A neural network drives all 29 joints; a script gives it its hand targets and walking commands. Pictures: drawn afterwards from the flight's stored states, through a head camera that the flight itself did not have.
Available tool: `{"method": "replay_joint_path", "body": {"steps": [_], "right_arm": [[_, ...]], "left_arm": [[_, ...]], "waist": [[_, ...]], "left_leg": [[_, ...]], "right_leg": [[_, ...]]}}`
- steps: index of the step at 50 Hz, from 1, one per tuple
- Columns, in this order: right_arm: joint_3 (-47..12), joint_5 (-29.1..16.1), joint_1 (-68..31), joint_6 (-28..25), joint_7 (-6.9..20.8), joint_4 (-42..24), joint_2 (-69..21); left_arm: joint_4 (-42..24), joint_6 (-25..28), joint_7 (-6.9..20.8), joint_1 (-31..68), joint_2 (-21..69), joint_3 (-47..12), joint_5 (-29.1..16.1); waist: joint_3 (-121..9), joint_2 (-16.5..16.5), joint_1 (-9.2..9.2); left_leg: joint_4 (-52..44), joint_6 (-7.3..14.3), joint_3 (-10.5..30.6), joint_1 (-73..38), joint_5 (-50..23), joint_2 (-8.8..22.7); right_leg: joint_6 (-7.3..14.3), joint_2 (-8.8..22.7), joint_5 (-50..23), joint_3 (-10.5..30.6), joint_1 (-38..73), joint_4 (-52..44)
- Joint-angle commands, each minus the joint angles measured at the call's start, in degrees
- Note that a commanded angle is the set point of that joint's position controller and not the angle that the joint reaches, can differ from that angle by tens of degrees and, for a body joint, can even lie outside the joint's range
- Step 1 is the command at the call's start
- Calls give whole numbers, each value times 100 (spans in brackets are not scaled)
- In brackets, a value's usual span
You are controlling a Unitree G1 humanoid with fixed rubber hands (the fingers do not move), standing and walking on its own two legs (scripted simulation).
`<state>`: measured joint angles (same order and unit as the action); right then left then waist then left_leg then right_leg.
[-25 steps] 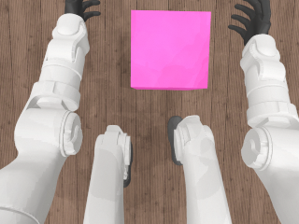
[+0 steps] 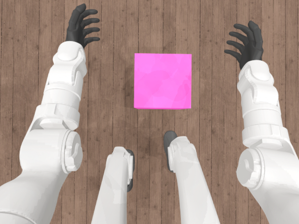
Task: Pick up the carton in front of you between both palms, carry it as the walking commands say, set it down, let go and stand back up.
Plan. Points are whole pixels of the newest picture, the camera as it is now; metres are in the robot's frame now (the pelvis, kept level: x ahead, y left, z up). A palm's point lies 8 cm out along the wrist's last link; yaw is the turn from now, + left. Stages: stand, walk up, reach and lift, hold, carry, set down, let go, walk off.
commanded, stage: set down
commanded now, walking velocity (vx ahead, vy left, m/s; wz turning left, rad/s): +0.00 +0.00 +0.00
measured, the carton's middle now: (160, 85) +0.47 -0.08 -0.47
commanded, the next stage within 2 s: let go in 0.06 s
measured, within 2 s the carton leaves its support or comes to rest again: neither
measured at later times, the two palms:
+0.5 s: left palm (38, 87) +0.41 +0.16 +0.02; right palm out of the picture +0.36 -0.28 +0.02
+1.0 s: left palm out of the picture +0.28 +0.23 +0.11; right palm out of the picture +0.24 -0.23 +0.11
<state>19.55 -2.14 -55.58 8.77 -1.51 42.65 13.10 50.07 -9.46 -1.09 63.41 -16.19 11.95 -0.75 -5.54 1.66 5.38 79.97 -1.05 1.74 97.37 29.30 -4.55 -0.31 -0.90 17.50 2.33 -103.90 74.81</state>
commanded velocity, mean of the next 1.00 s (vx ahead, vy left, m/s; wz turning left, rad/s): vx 0.00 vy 0.00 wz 0.00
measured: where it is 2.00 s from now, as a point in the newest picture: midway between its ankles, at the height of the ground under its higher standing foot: (149, 168)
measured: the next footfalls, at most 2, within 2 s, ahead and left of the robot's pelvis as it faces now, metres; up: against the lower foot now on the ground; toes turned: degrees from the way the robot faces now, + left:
none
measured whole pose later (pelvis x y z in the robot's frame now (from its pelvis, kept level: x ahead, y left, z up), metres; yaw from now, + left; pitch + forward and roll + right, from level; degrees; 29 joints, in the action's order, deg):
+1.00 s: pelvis +0.10 +0.01 +0.18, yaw -2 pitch +1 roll -1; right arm 2.0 -0.6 14.0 2.9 3.8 23.7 12.7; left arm 27.0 -1.9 2.8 -11.1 -11.5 3.3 1.0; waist 3.4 1.2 0.7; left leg 25.8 0.7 4.0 8.4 18.7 -1.2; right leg -0.1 -1.8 10.2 1.8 -15.1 23.9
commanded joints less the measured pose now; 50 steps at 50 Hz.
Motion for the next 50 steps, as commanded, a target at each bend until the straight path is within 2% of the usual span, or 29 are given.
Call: {"method": "replay_joint_path", "body": {"steps": [1,4,8,12,15,20,24,32,37,42,45,50], "right_arm": [[104,88,-966,-170,28,-584,608],[117,186,-830,-238,71,-453,505],[63,417,-260,-278,192,-509,505],[-108,690,744,-289,392,-818,559],[-304,763,1495,-327,529,-1176,612],[-675,580,2427,-461,645,-1576,508],[-908,381,3367,-599,650,-1608,367],[-1299,176,5209,-893,517,-1862,276],[-1470,116,6128,-988,460,-2260,309],[-1568,96,6583,-953,481,-2421,373],[-1608,108,6685,-832,514,-2455,425],[-1572,180,6701,-551,529,-2421,537]], "left_arm": [[-543,174,70,1213,-551,109,75],[-421,237,111,1054,-455,184,191],[-522,259,17,374,-252,279,441],[-1053,261,-190,-719,46,272,649],[-1612,322,-274,-1520,168,174,660],[-2193,516,-170,-2481,219,-27,490],[-2116,684,-30,-3434,227,-112,454],[-2037,995,136,-5253,151,-283,383],[-2343,1124,222,-6138,101,-428,304],[-2603,1103,272,-6823,60,-599,224],[-2755,990,332,-7073,54,-694,194],[-2924,727,425,-7227,52,-810,142]], "waist": [[-5460,87,148],[-5202,97,108],[-5469,96,44],[-5624,19,10],[-5298,-103,-1],[-4268,-247,-53],[-3584,-282,-141],[-2524,-392,-247],[-1713,-311,-288],[-696,1,-422],[-175,142,-485],[599,139,-494]], "left_leg": [[-1415,-103,-363,-1593,-1409,-125],[-1733,-119,-322,-1762,-1446,-102],[-2156,-169,-283,-2398,-1839,-104],[-2603,-217,-244,-3121,-2287,-109],[-2962,-219,-230,-3410,-2267,-86],[-3531,-144,-251,-3565,-1773,-40],[-3890,-79,-242,-3799,-1582,16],[-4632,15,-158,-4911,-1740,83],[-5210,65,-66,-6158,-1967,161],[-5736,32,-2,-7303,-2217,263],[-5997,23,27,-7568,-2129,317],[-6344,74,84,-7464,-1746,464]], "right_leg": [[-180,-164,-2144,-415,5252,-593],[-171,-145,-2132,-369,5380,-912],[-135,-153,-2404,-355,5971,-1287],[-64,-158,-2758,-333,6761,-1659],[-1,-131,-2892,-240,7426,-1995],[24,-27,-2901,-16,8379,-2528],[9,50,-2937,117,8958,-2880],[-68,103,-3442,241,9976,-3598],[-76,31,-3104,103,10268,-4168],[-41,-89,-2361,-70,10350,-4768],[-19,-144,-2061,-122,10573,-4938],[-44,-226,-1735,-237,11003,-4987]]}}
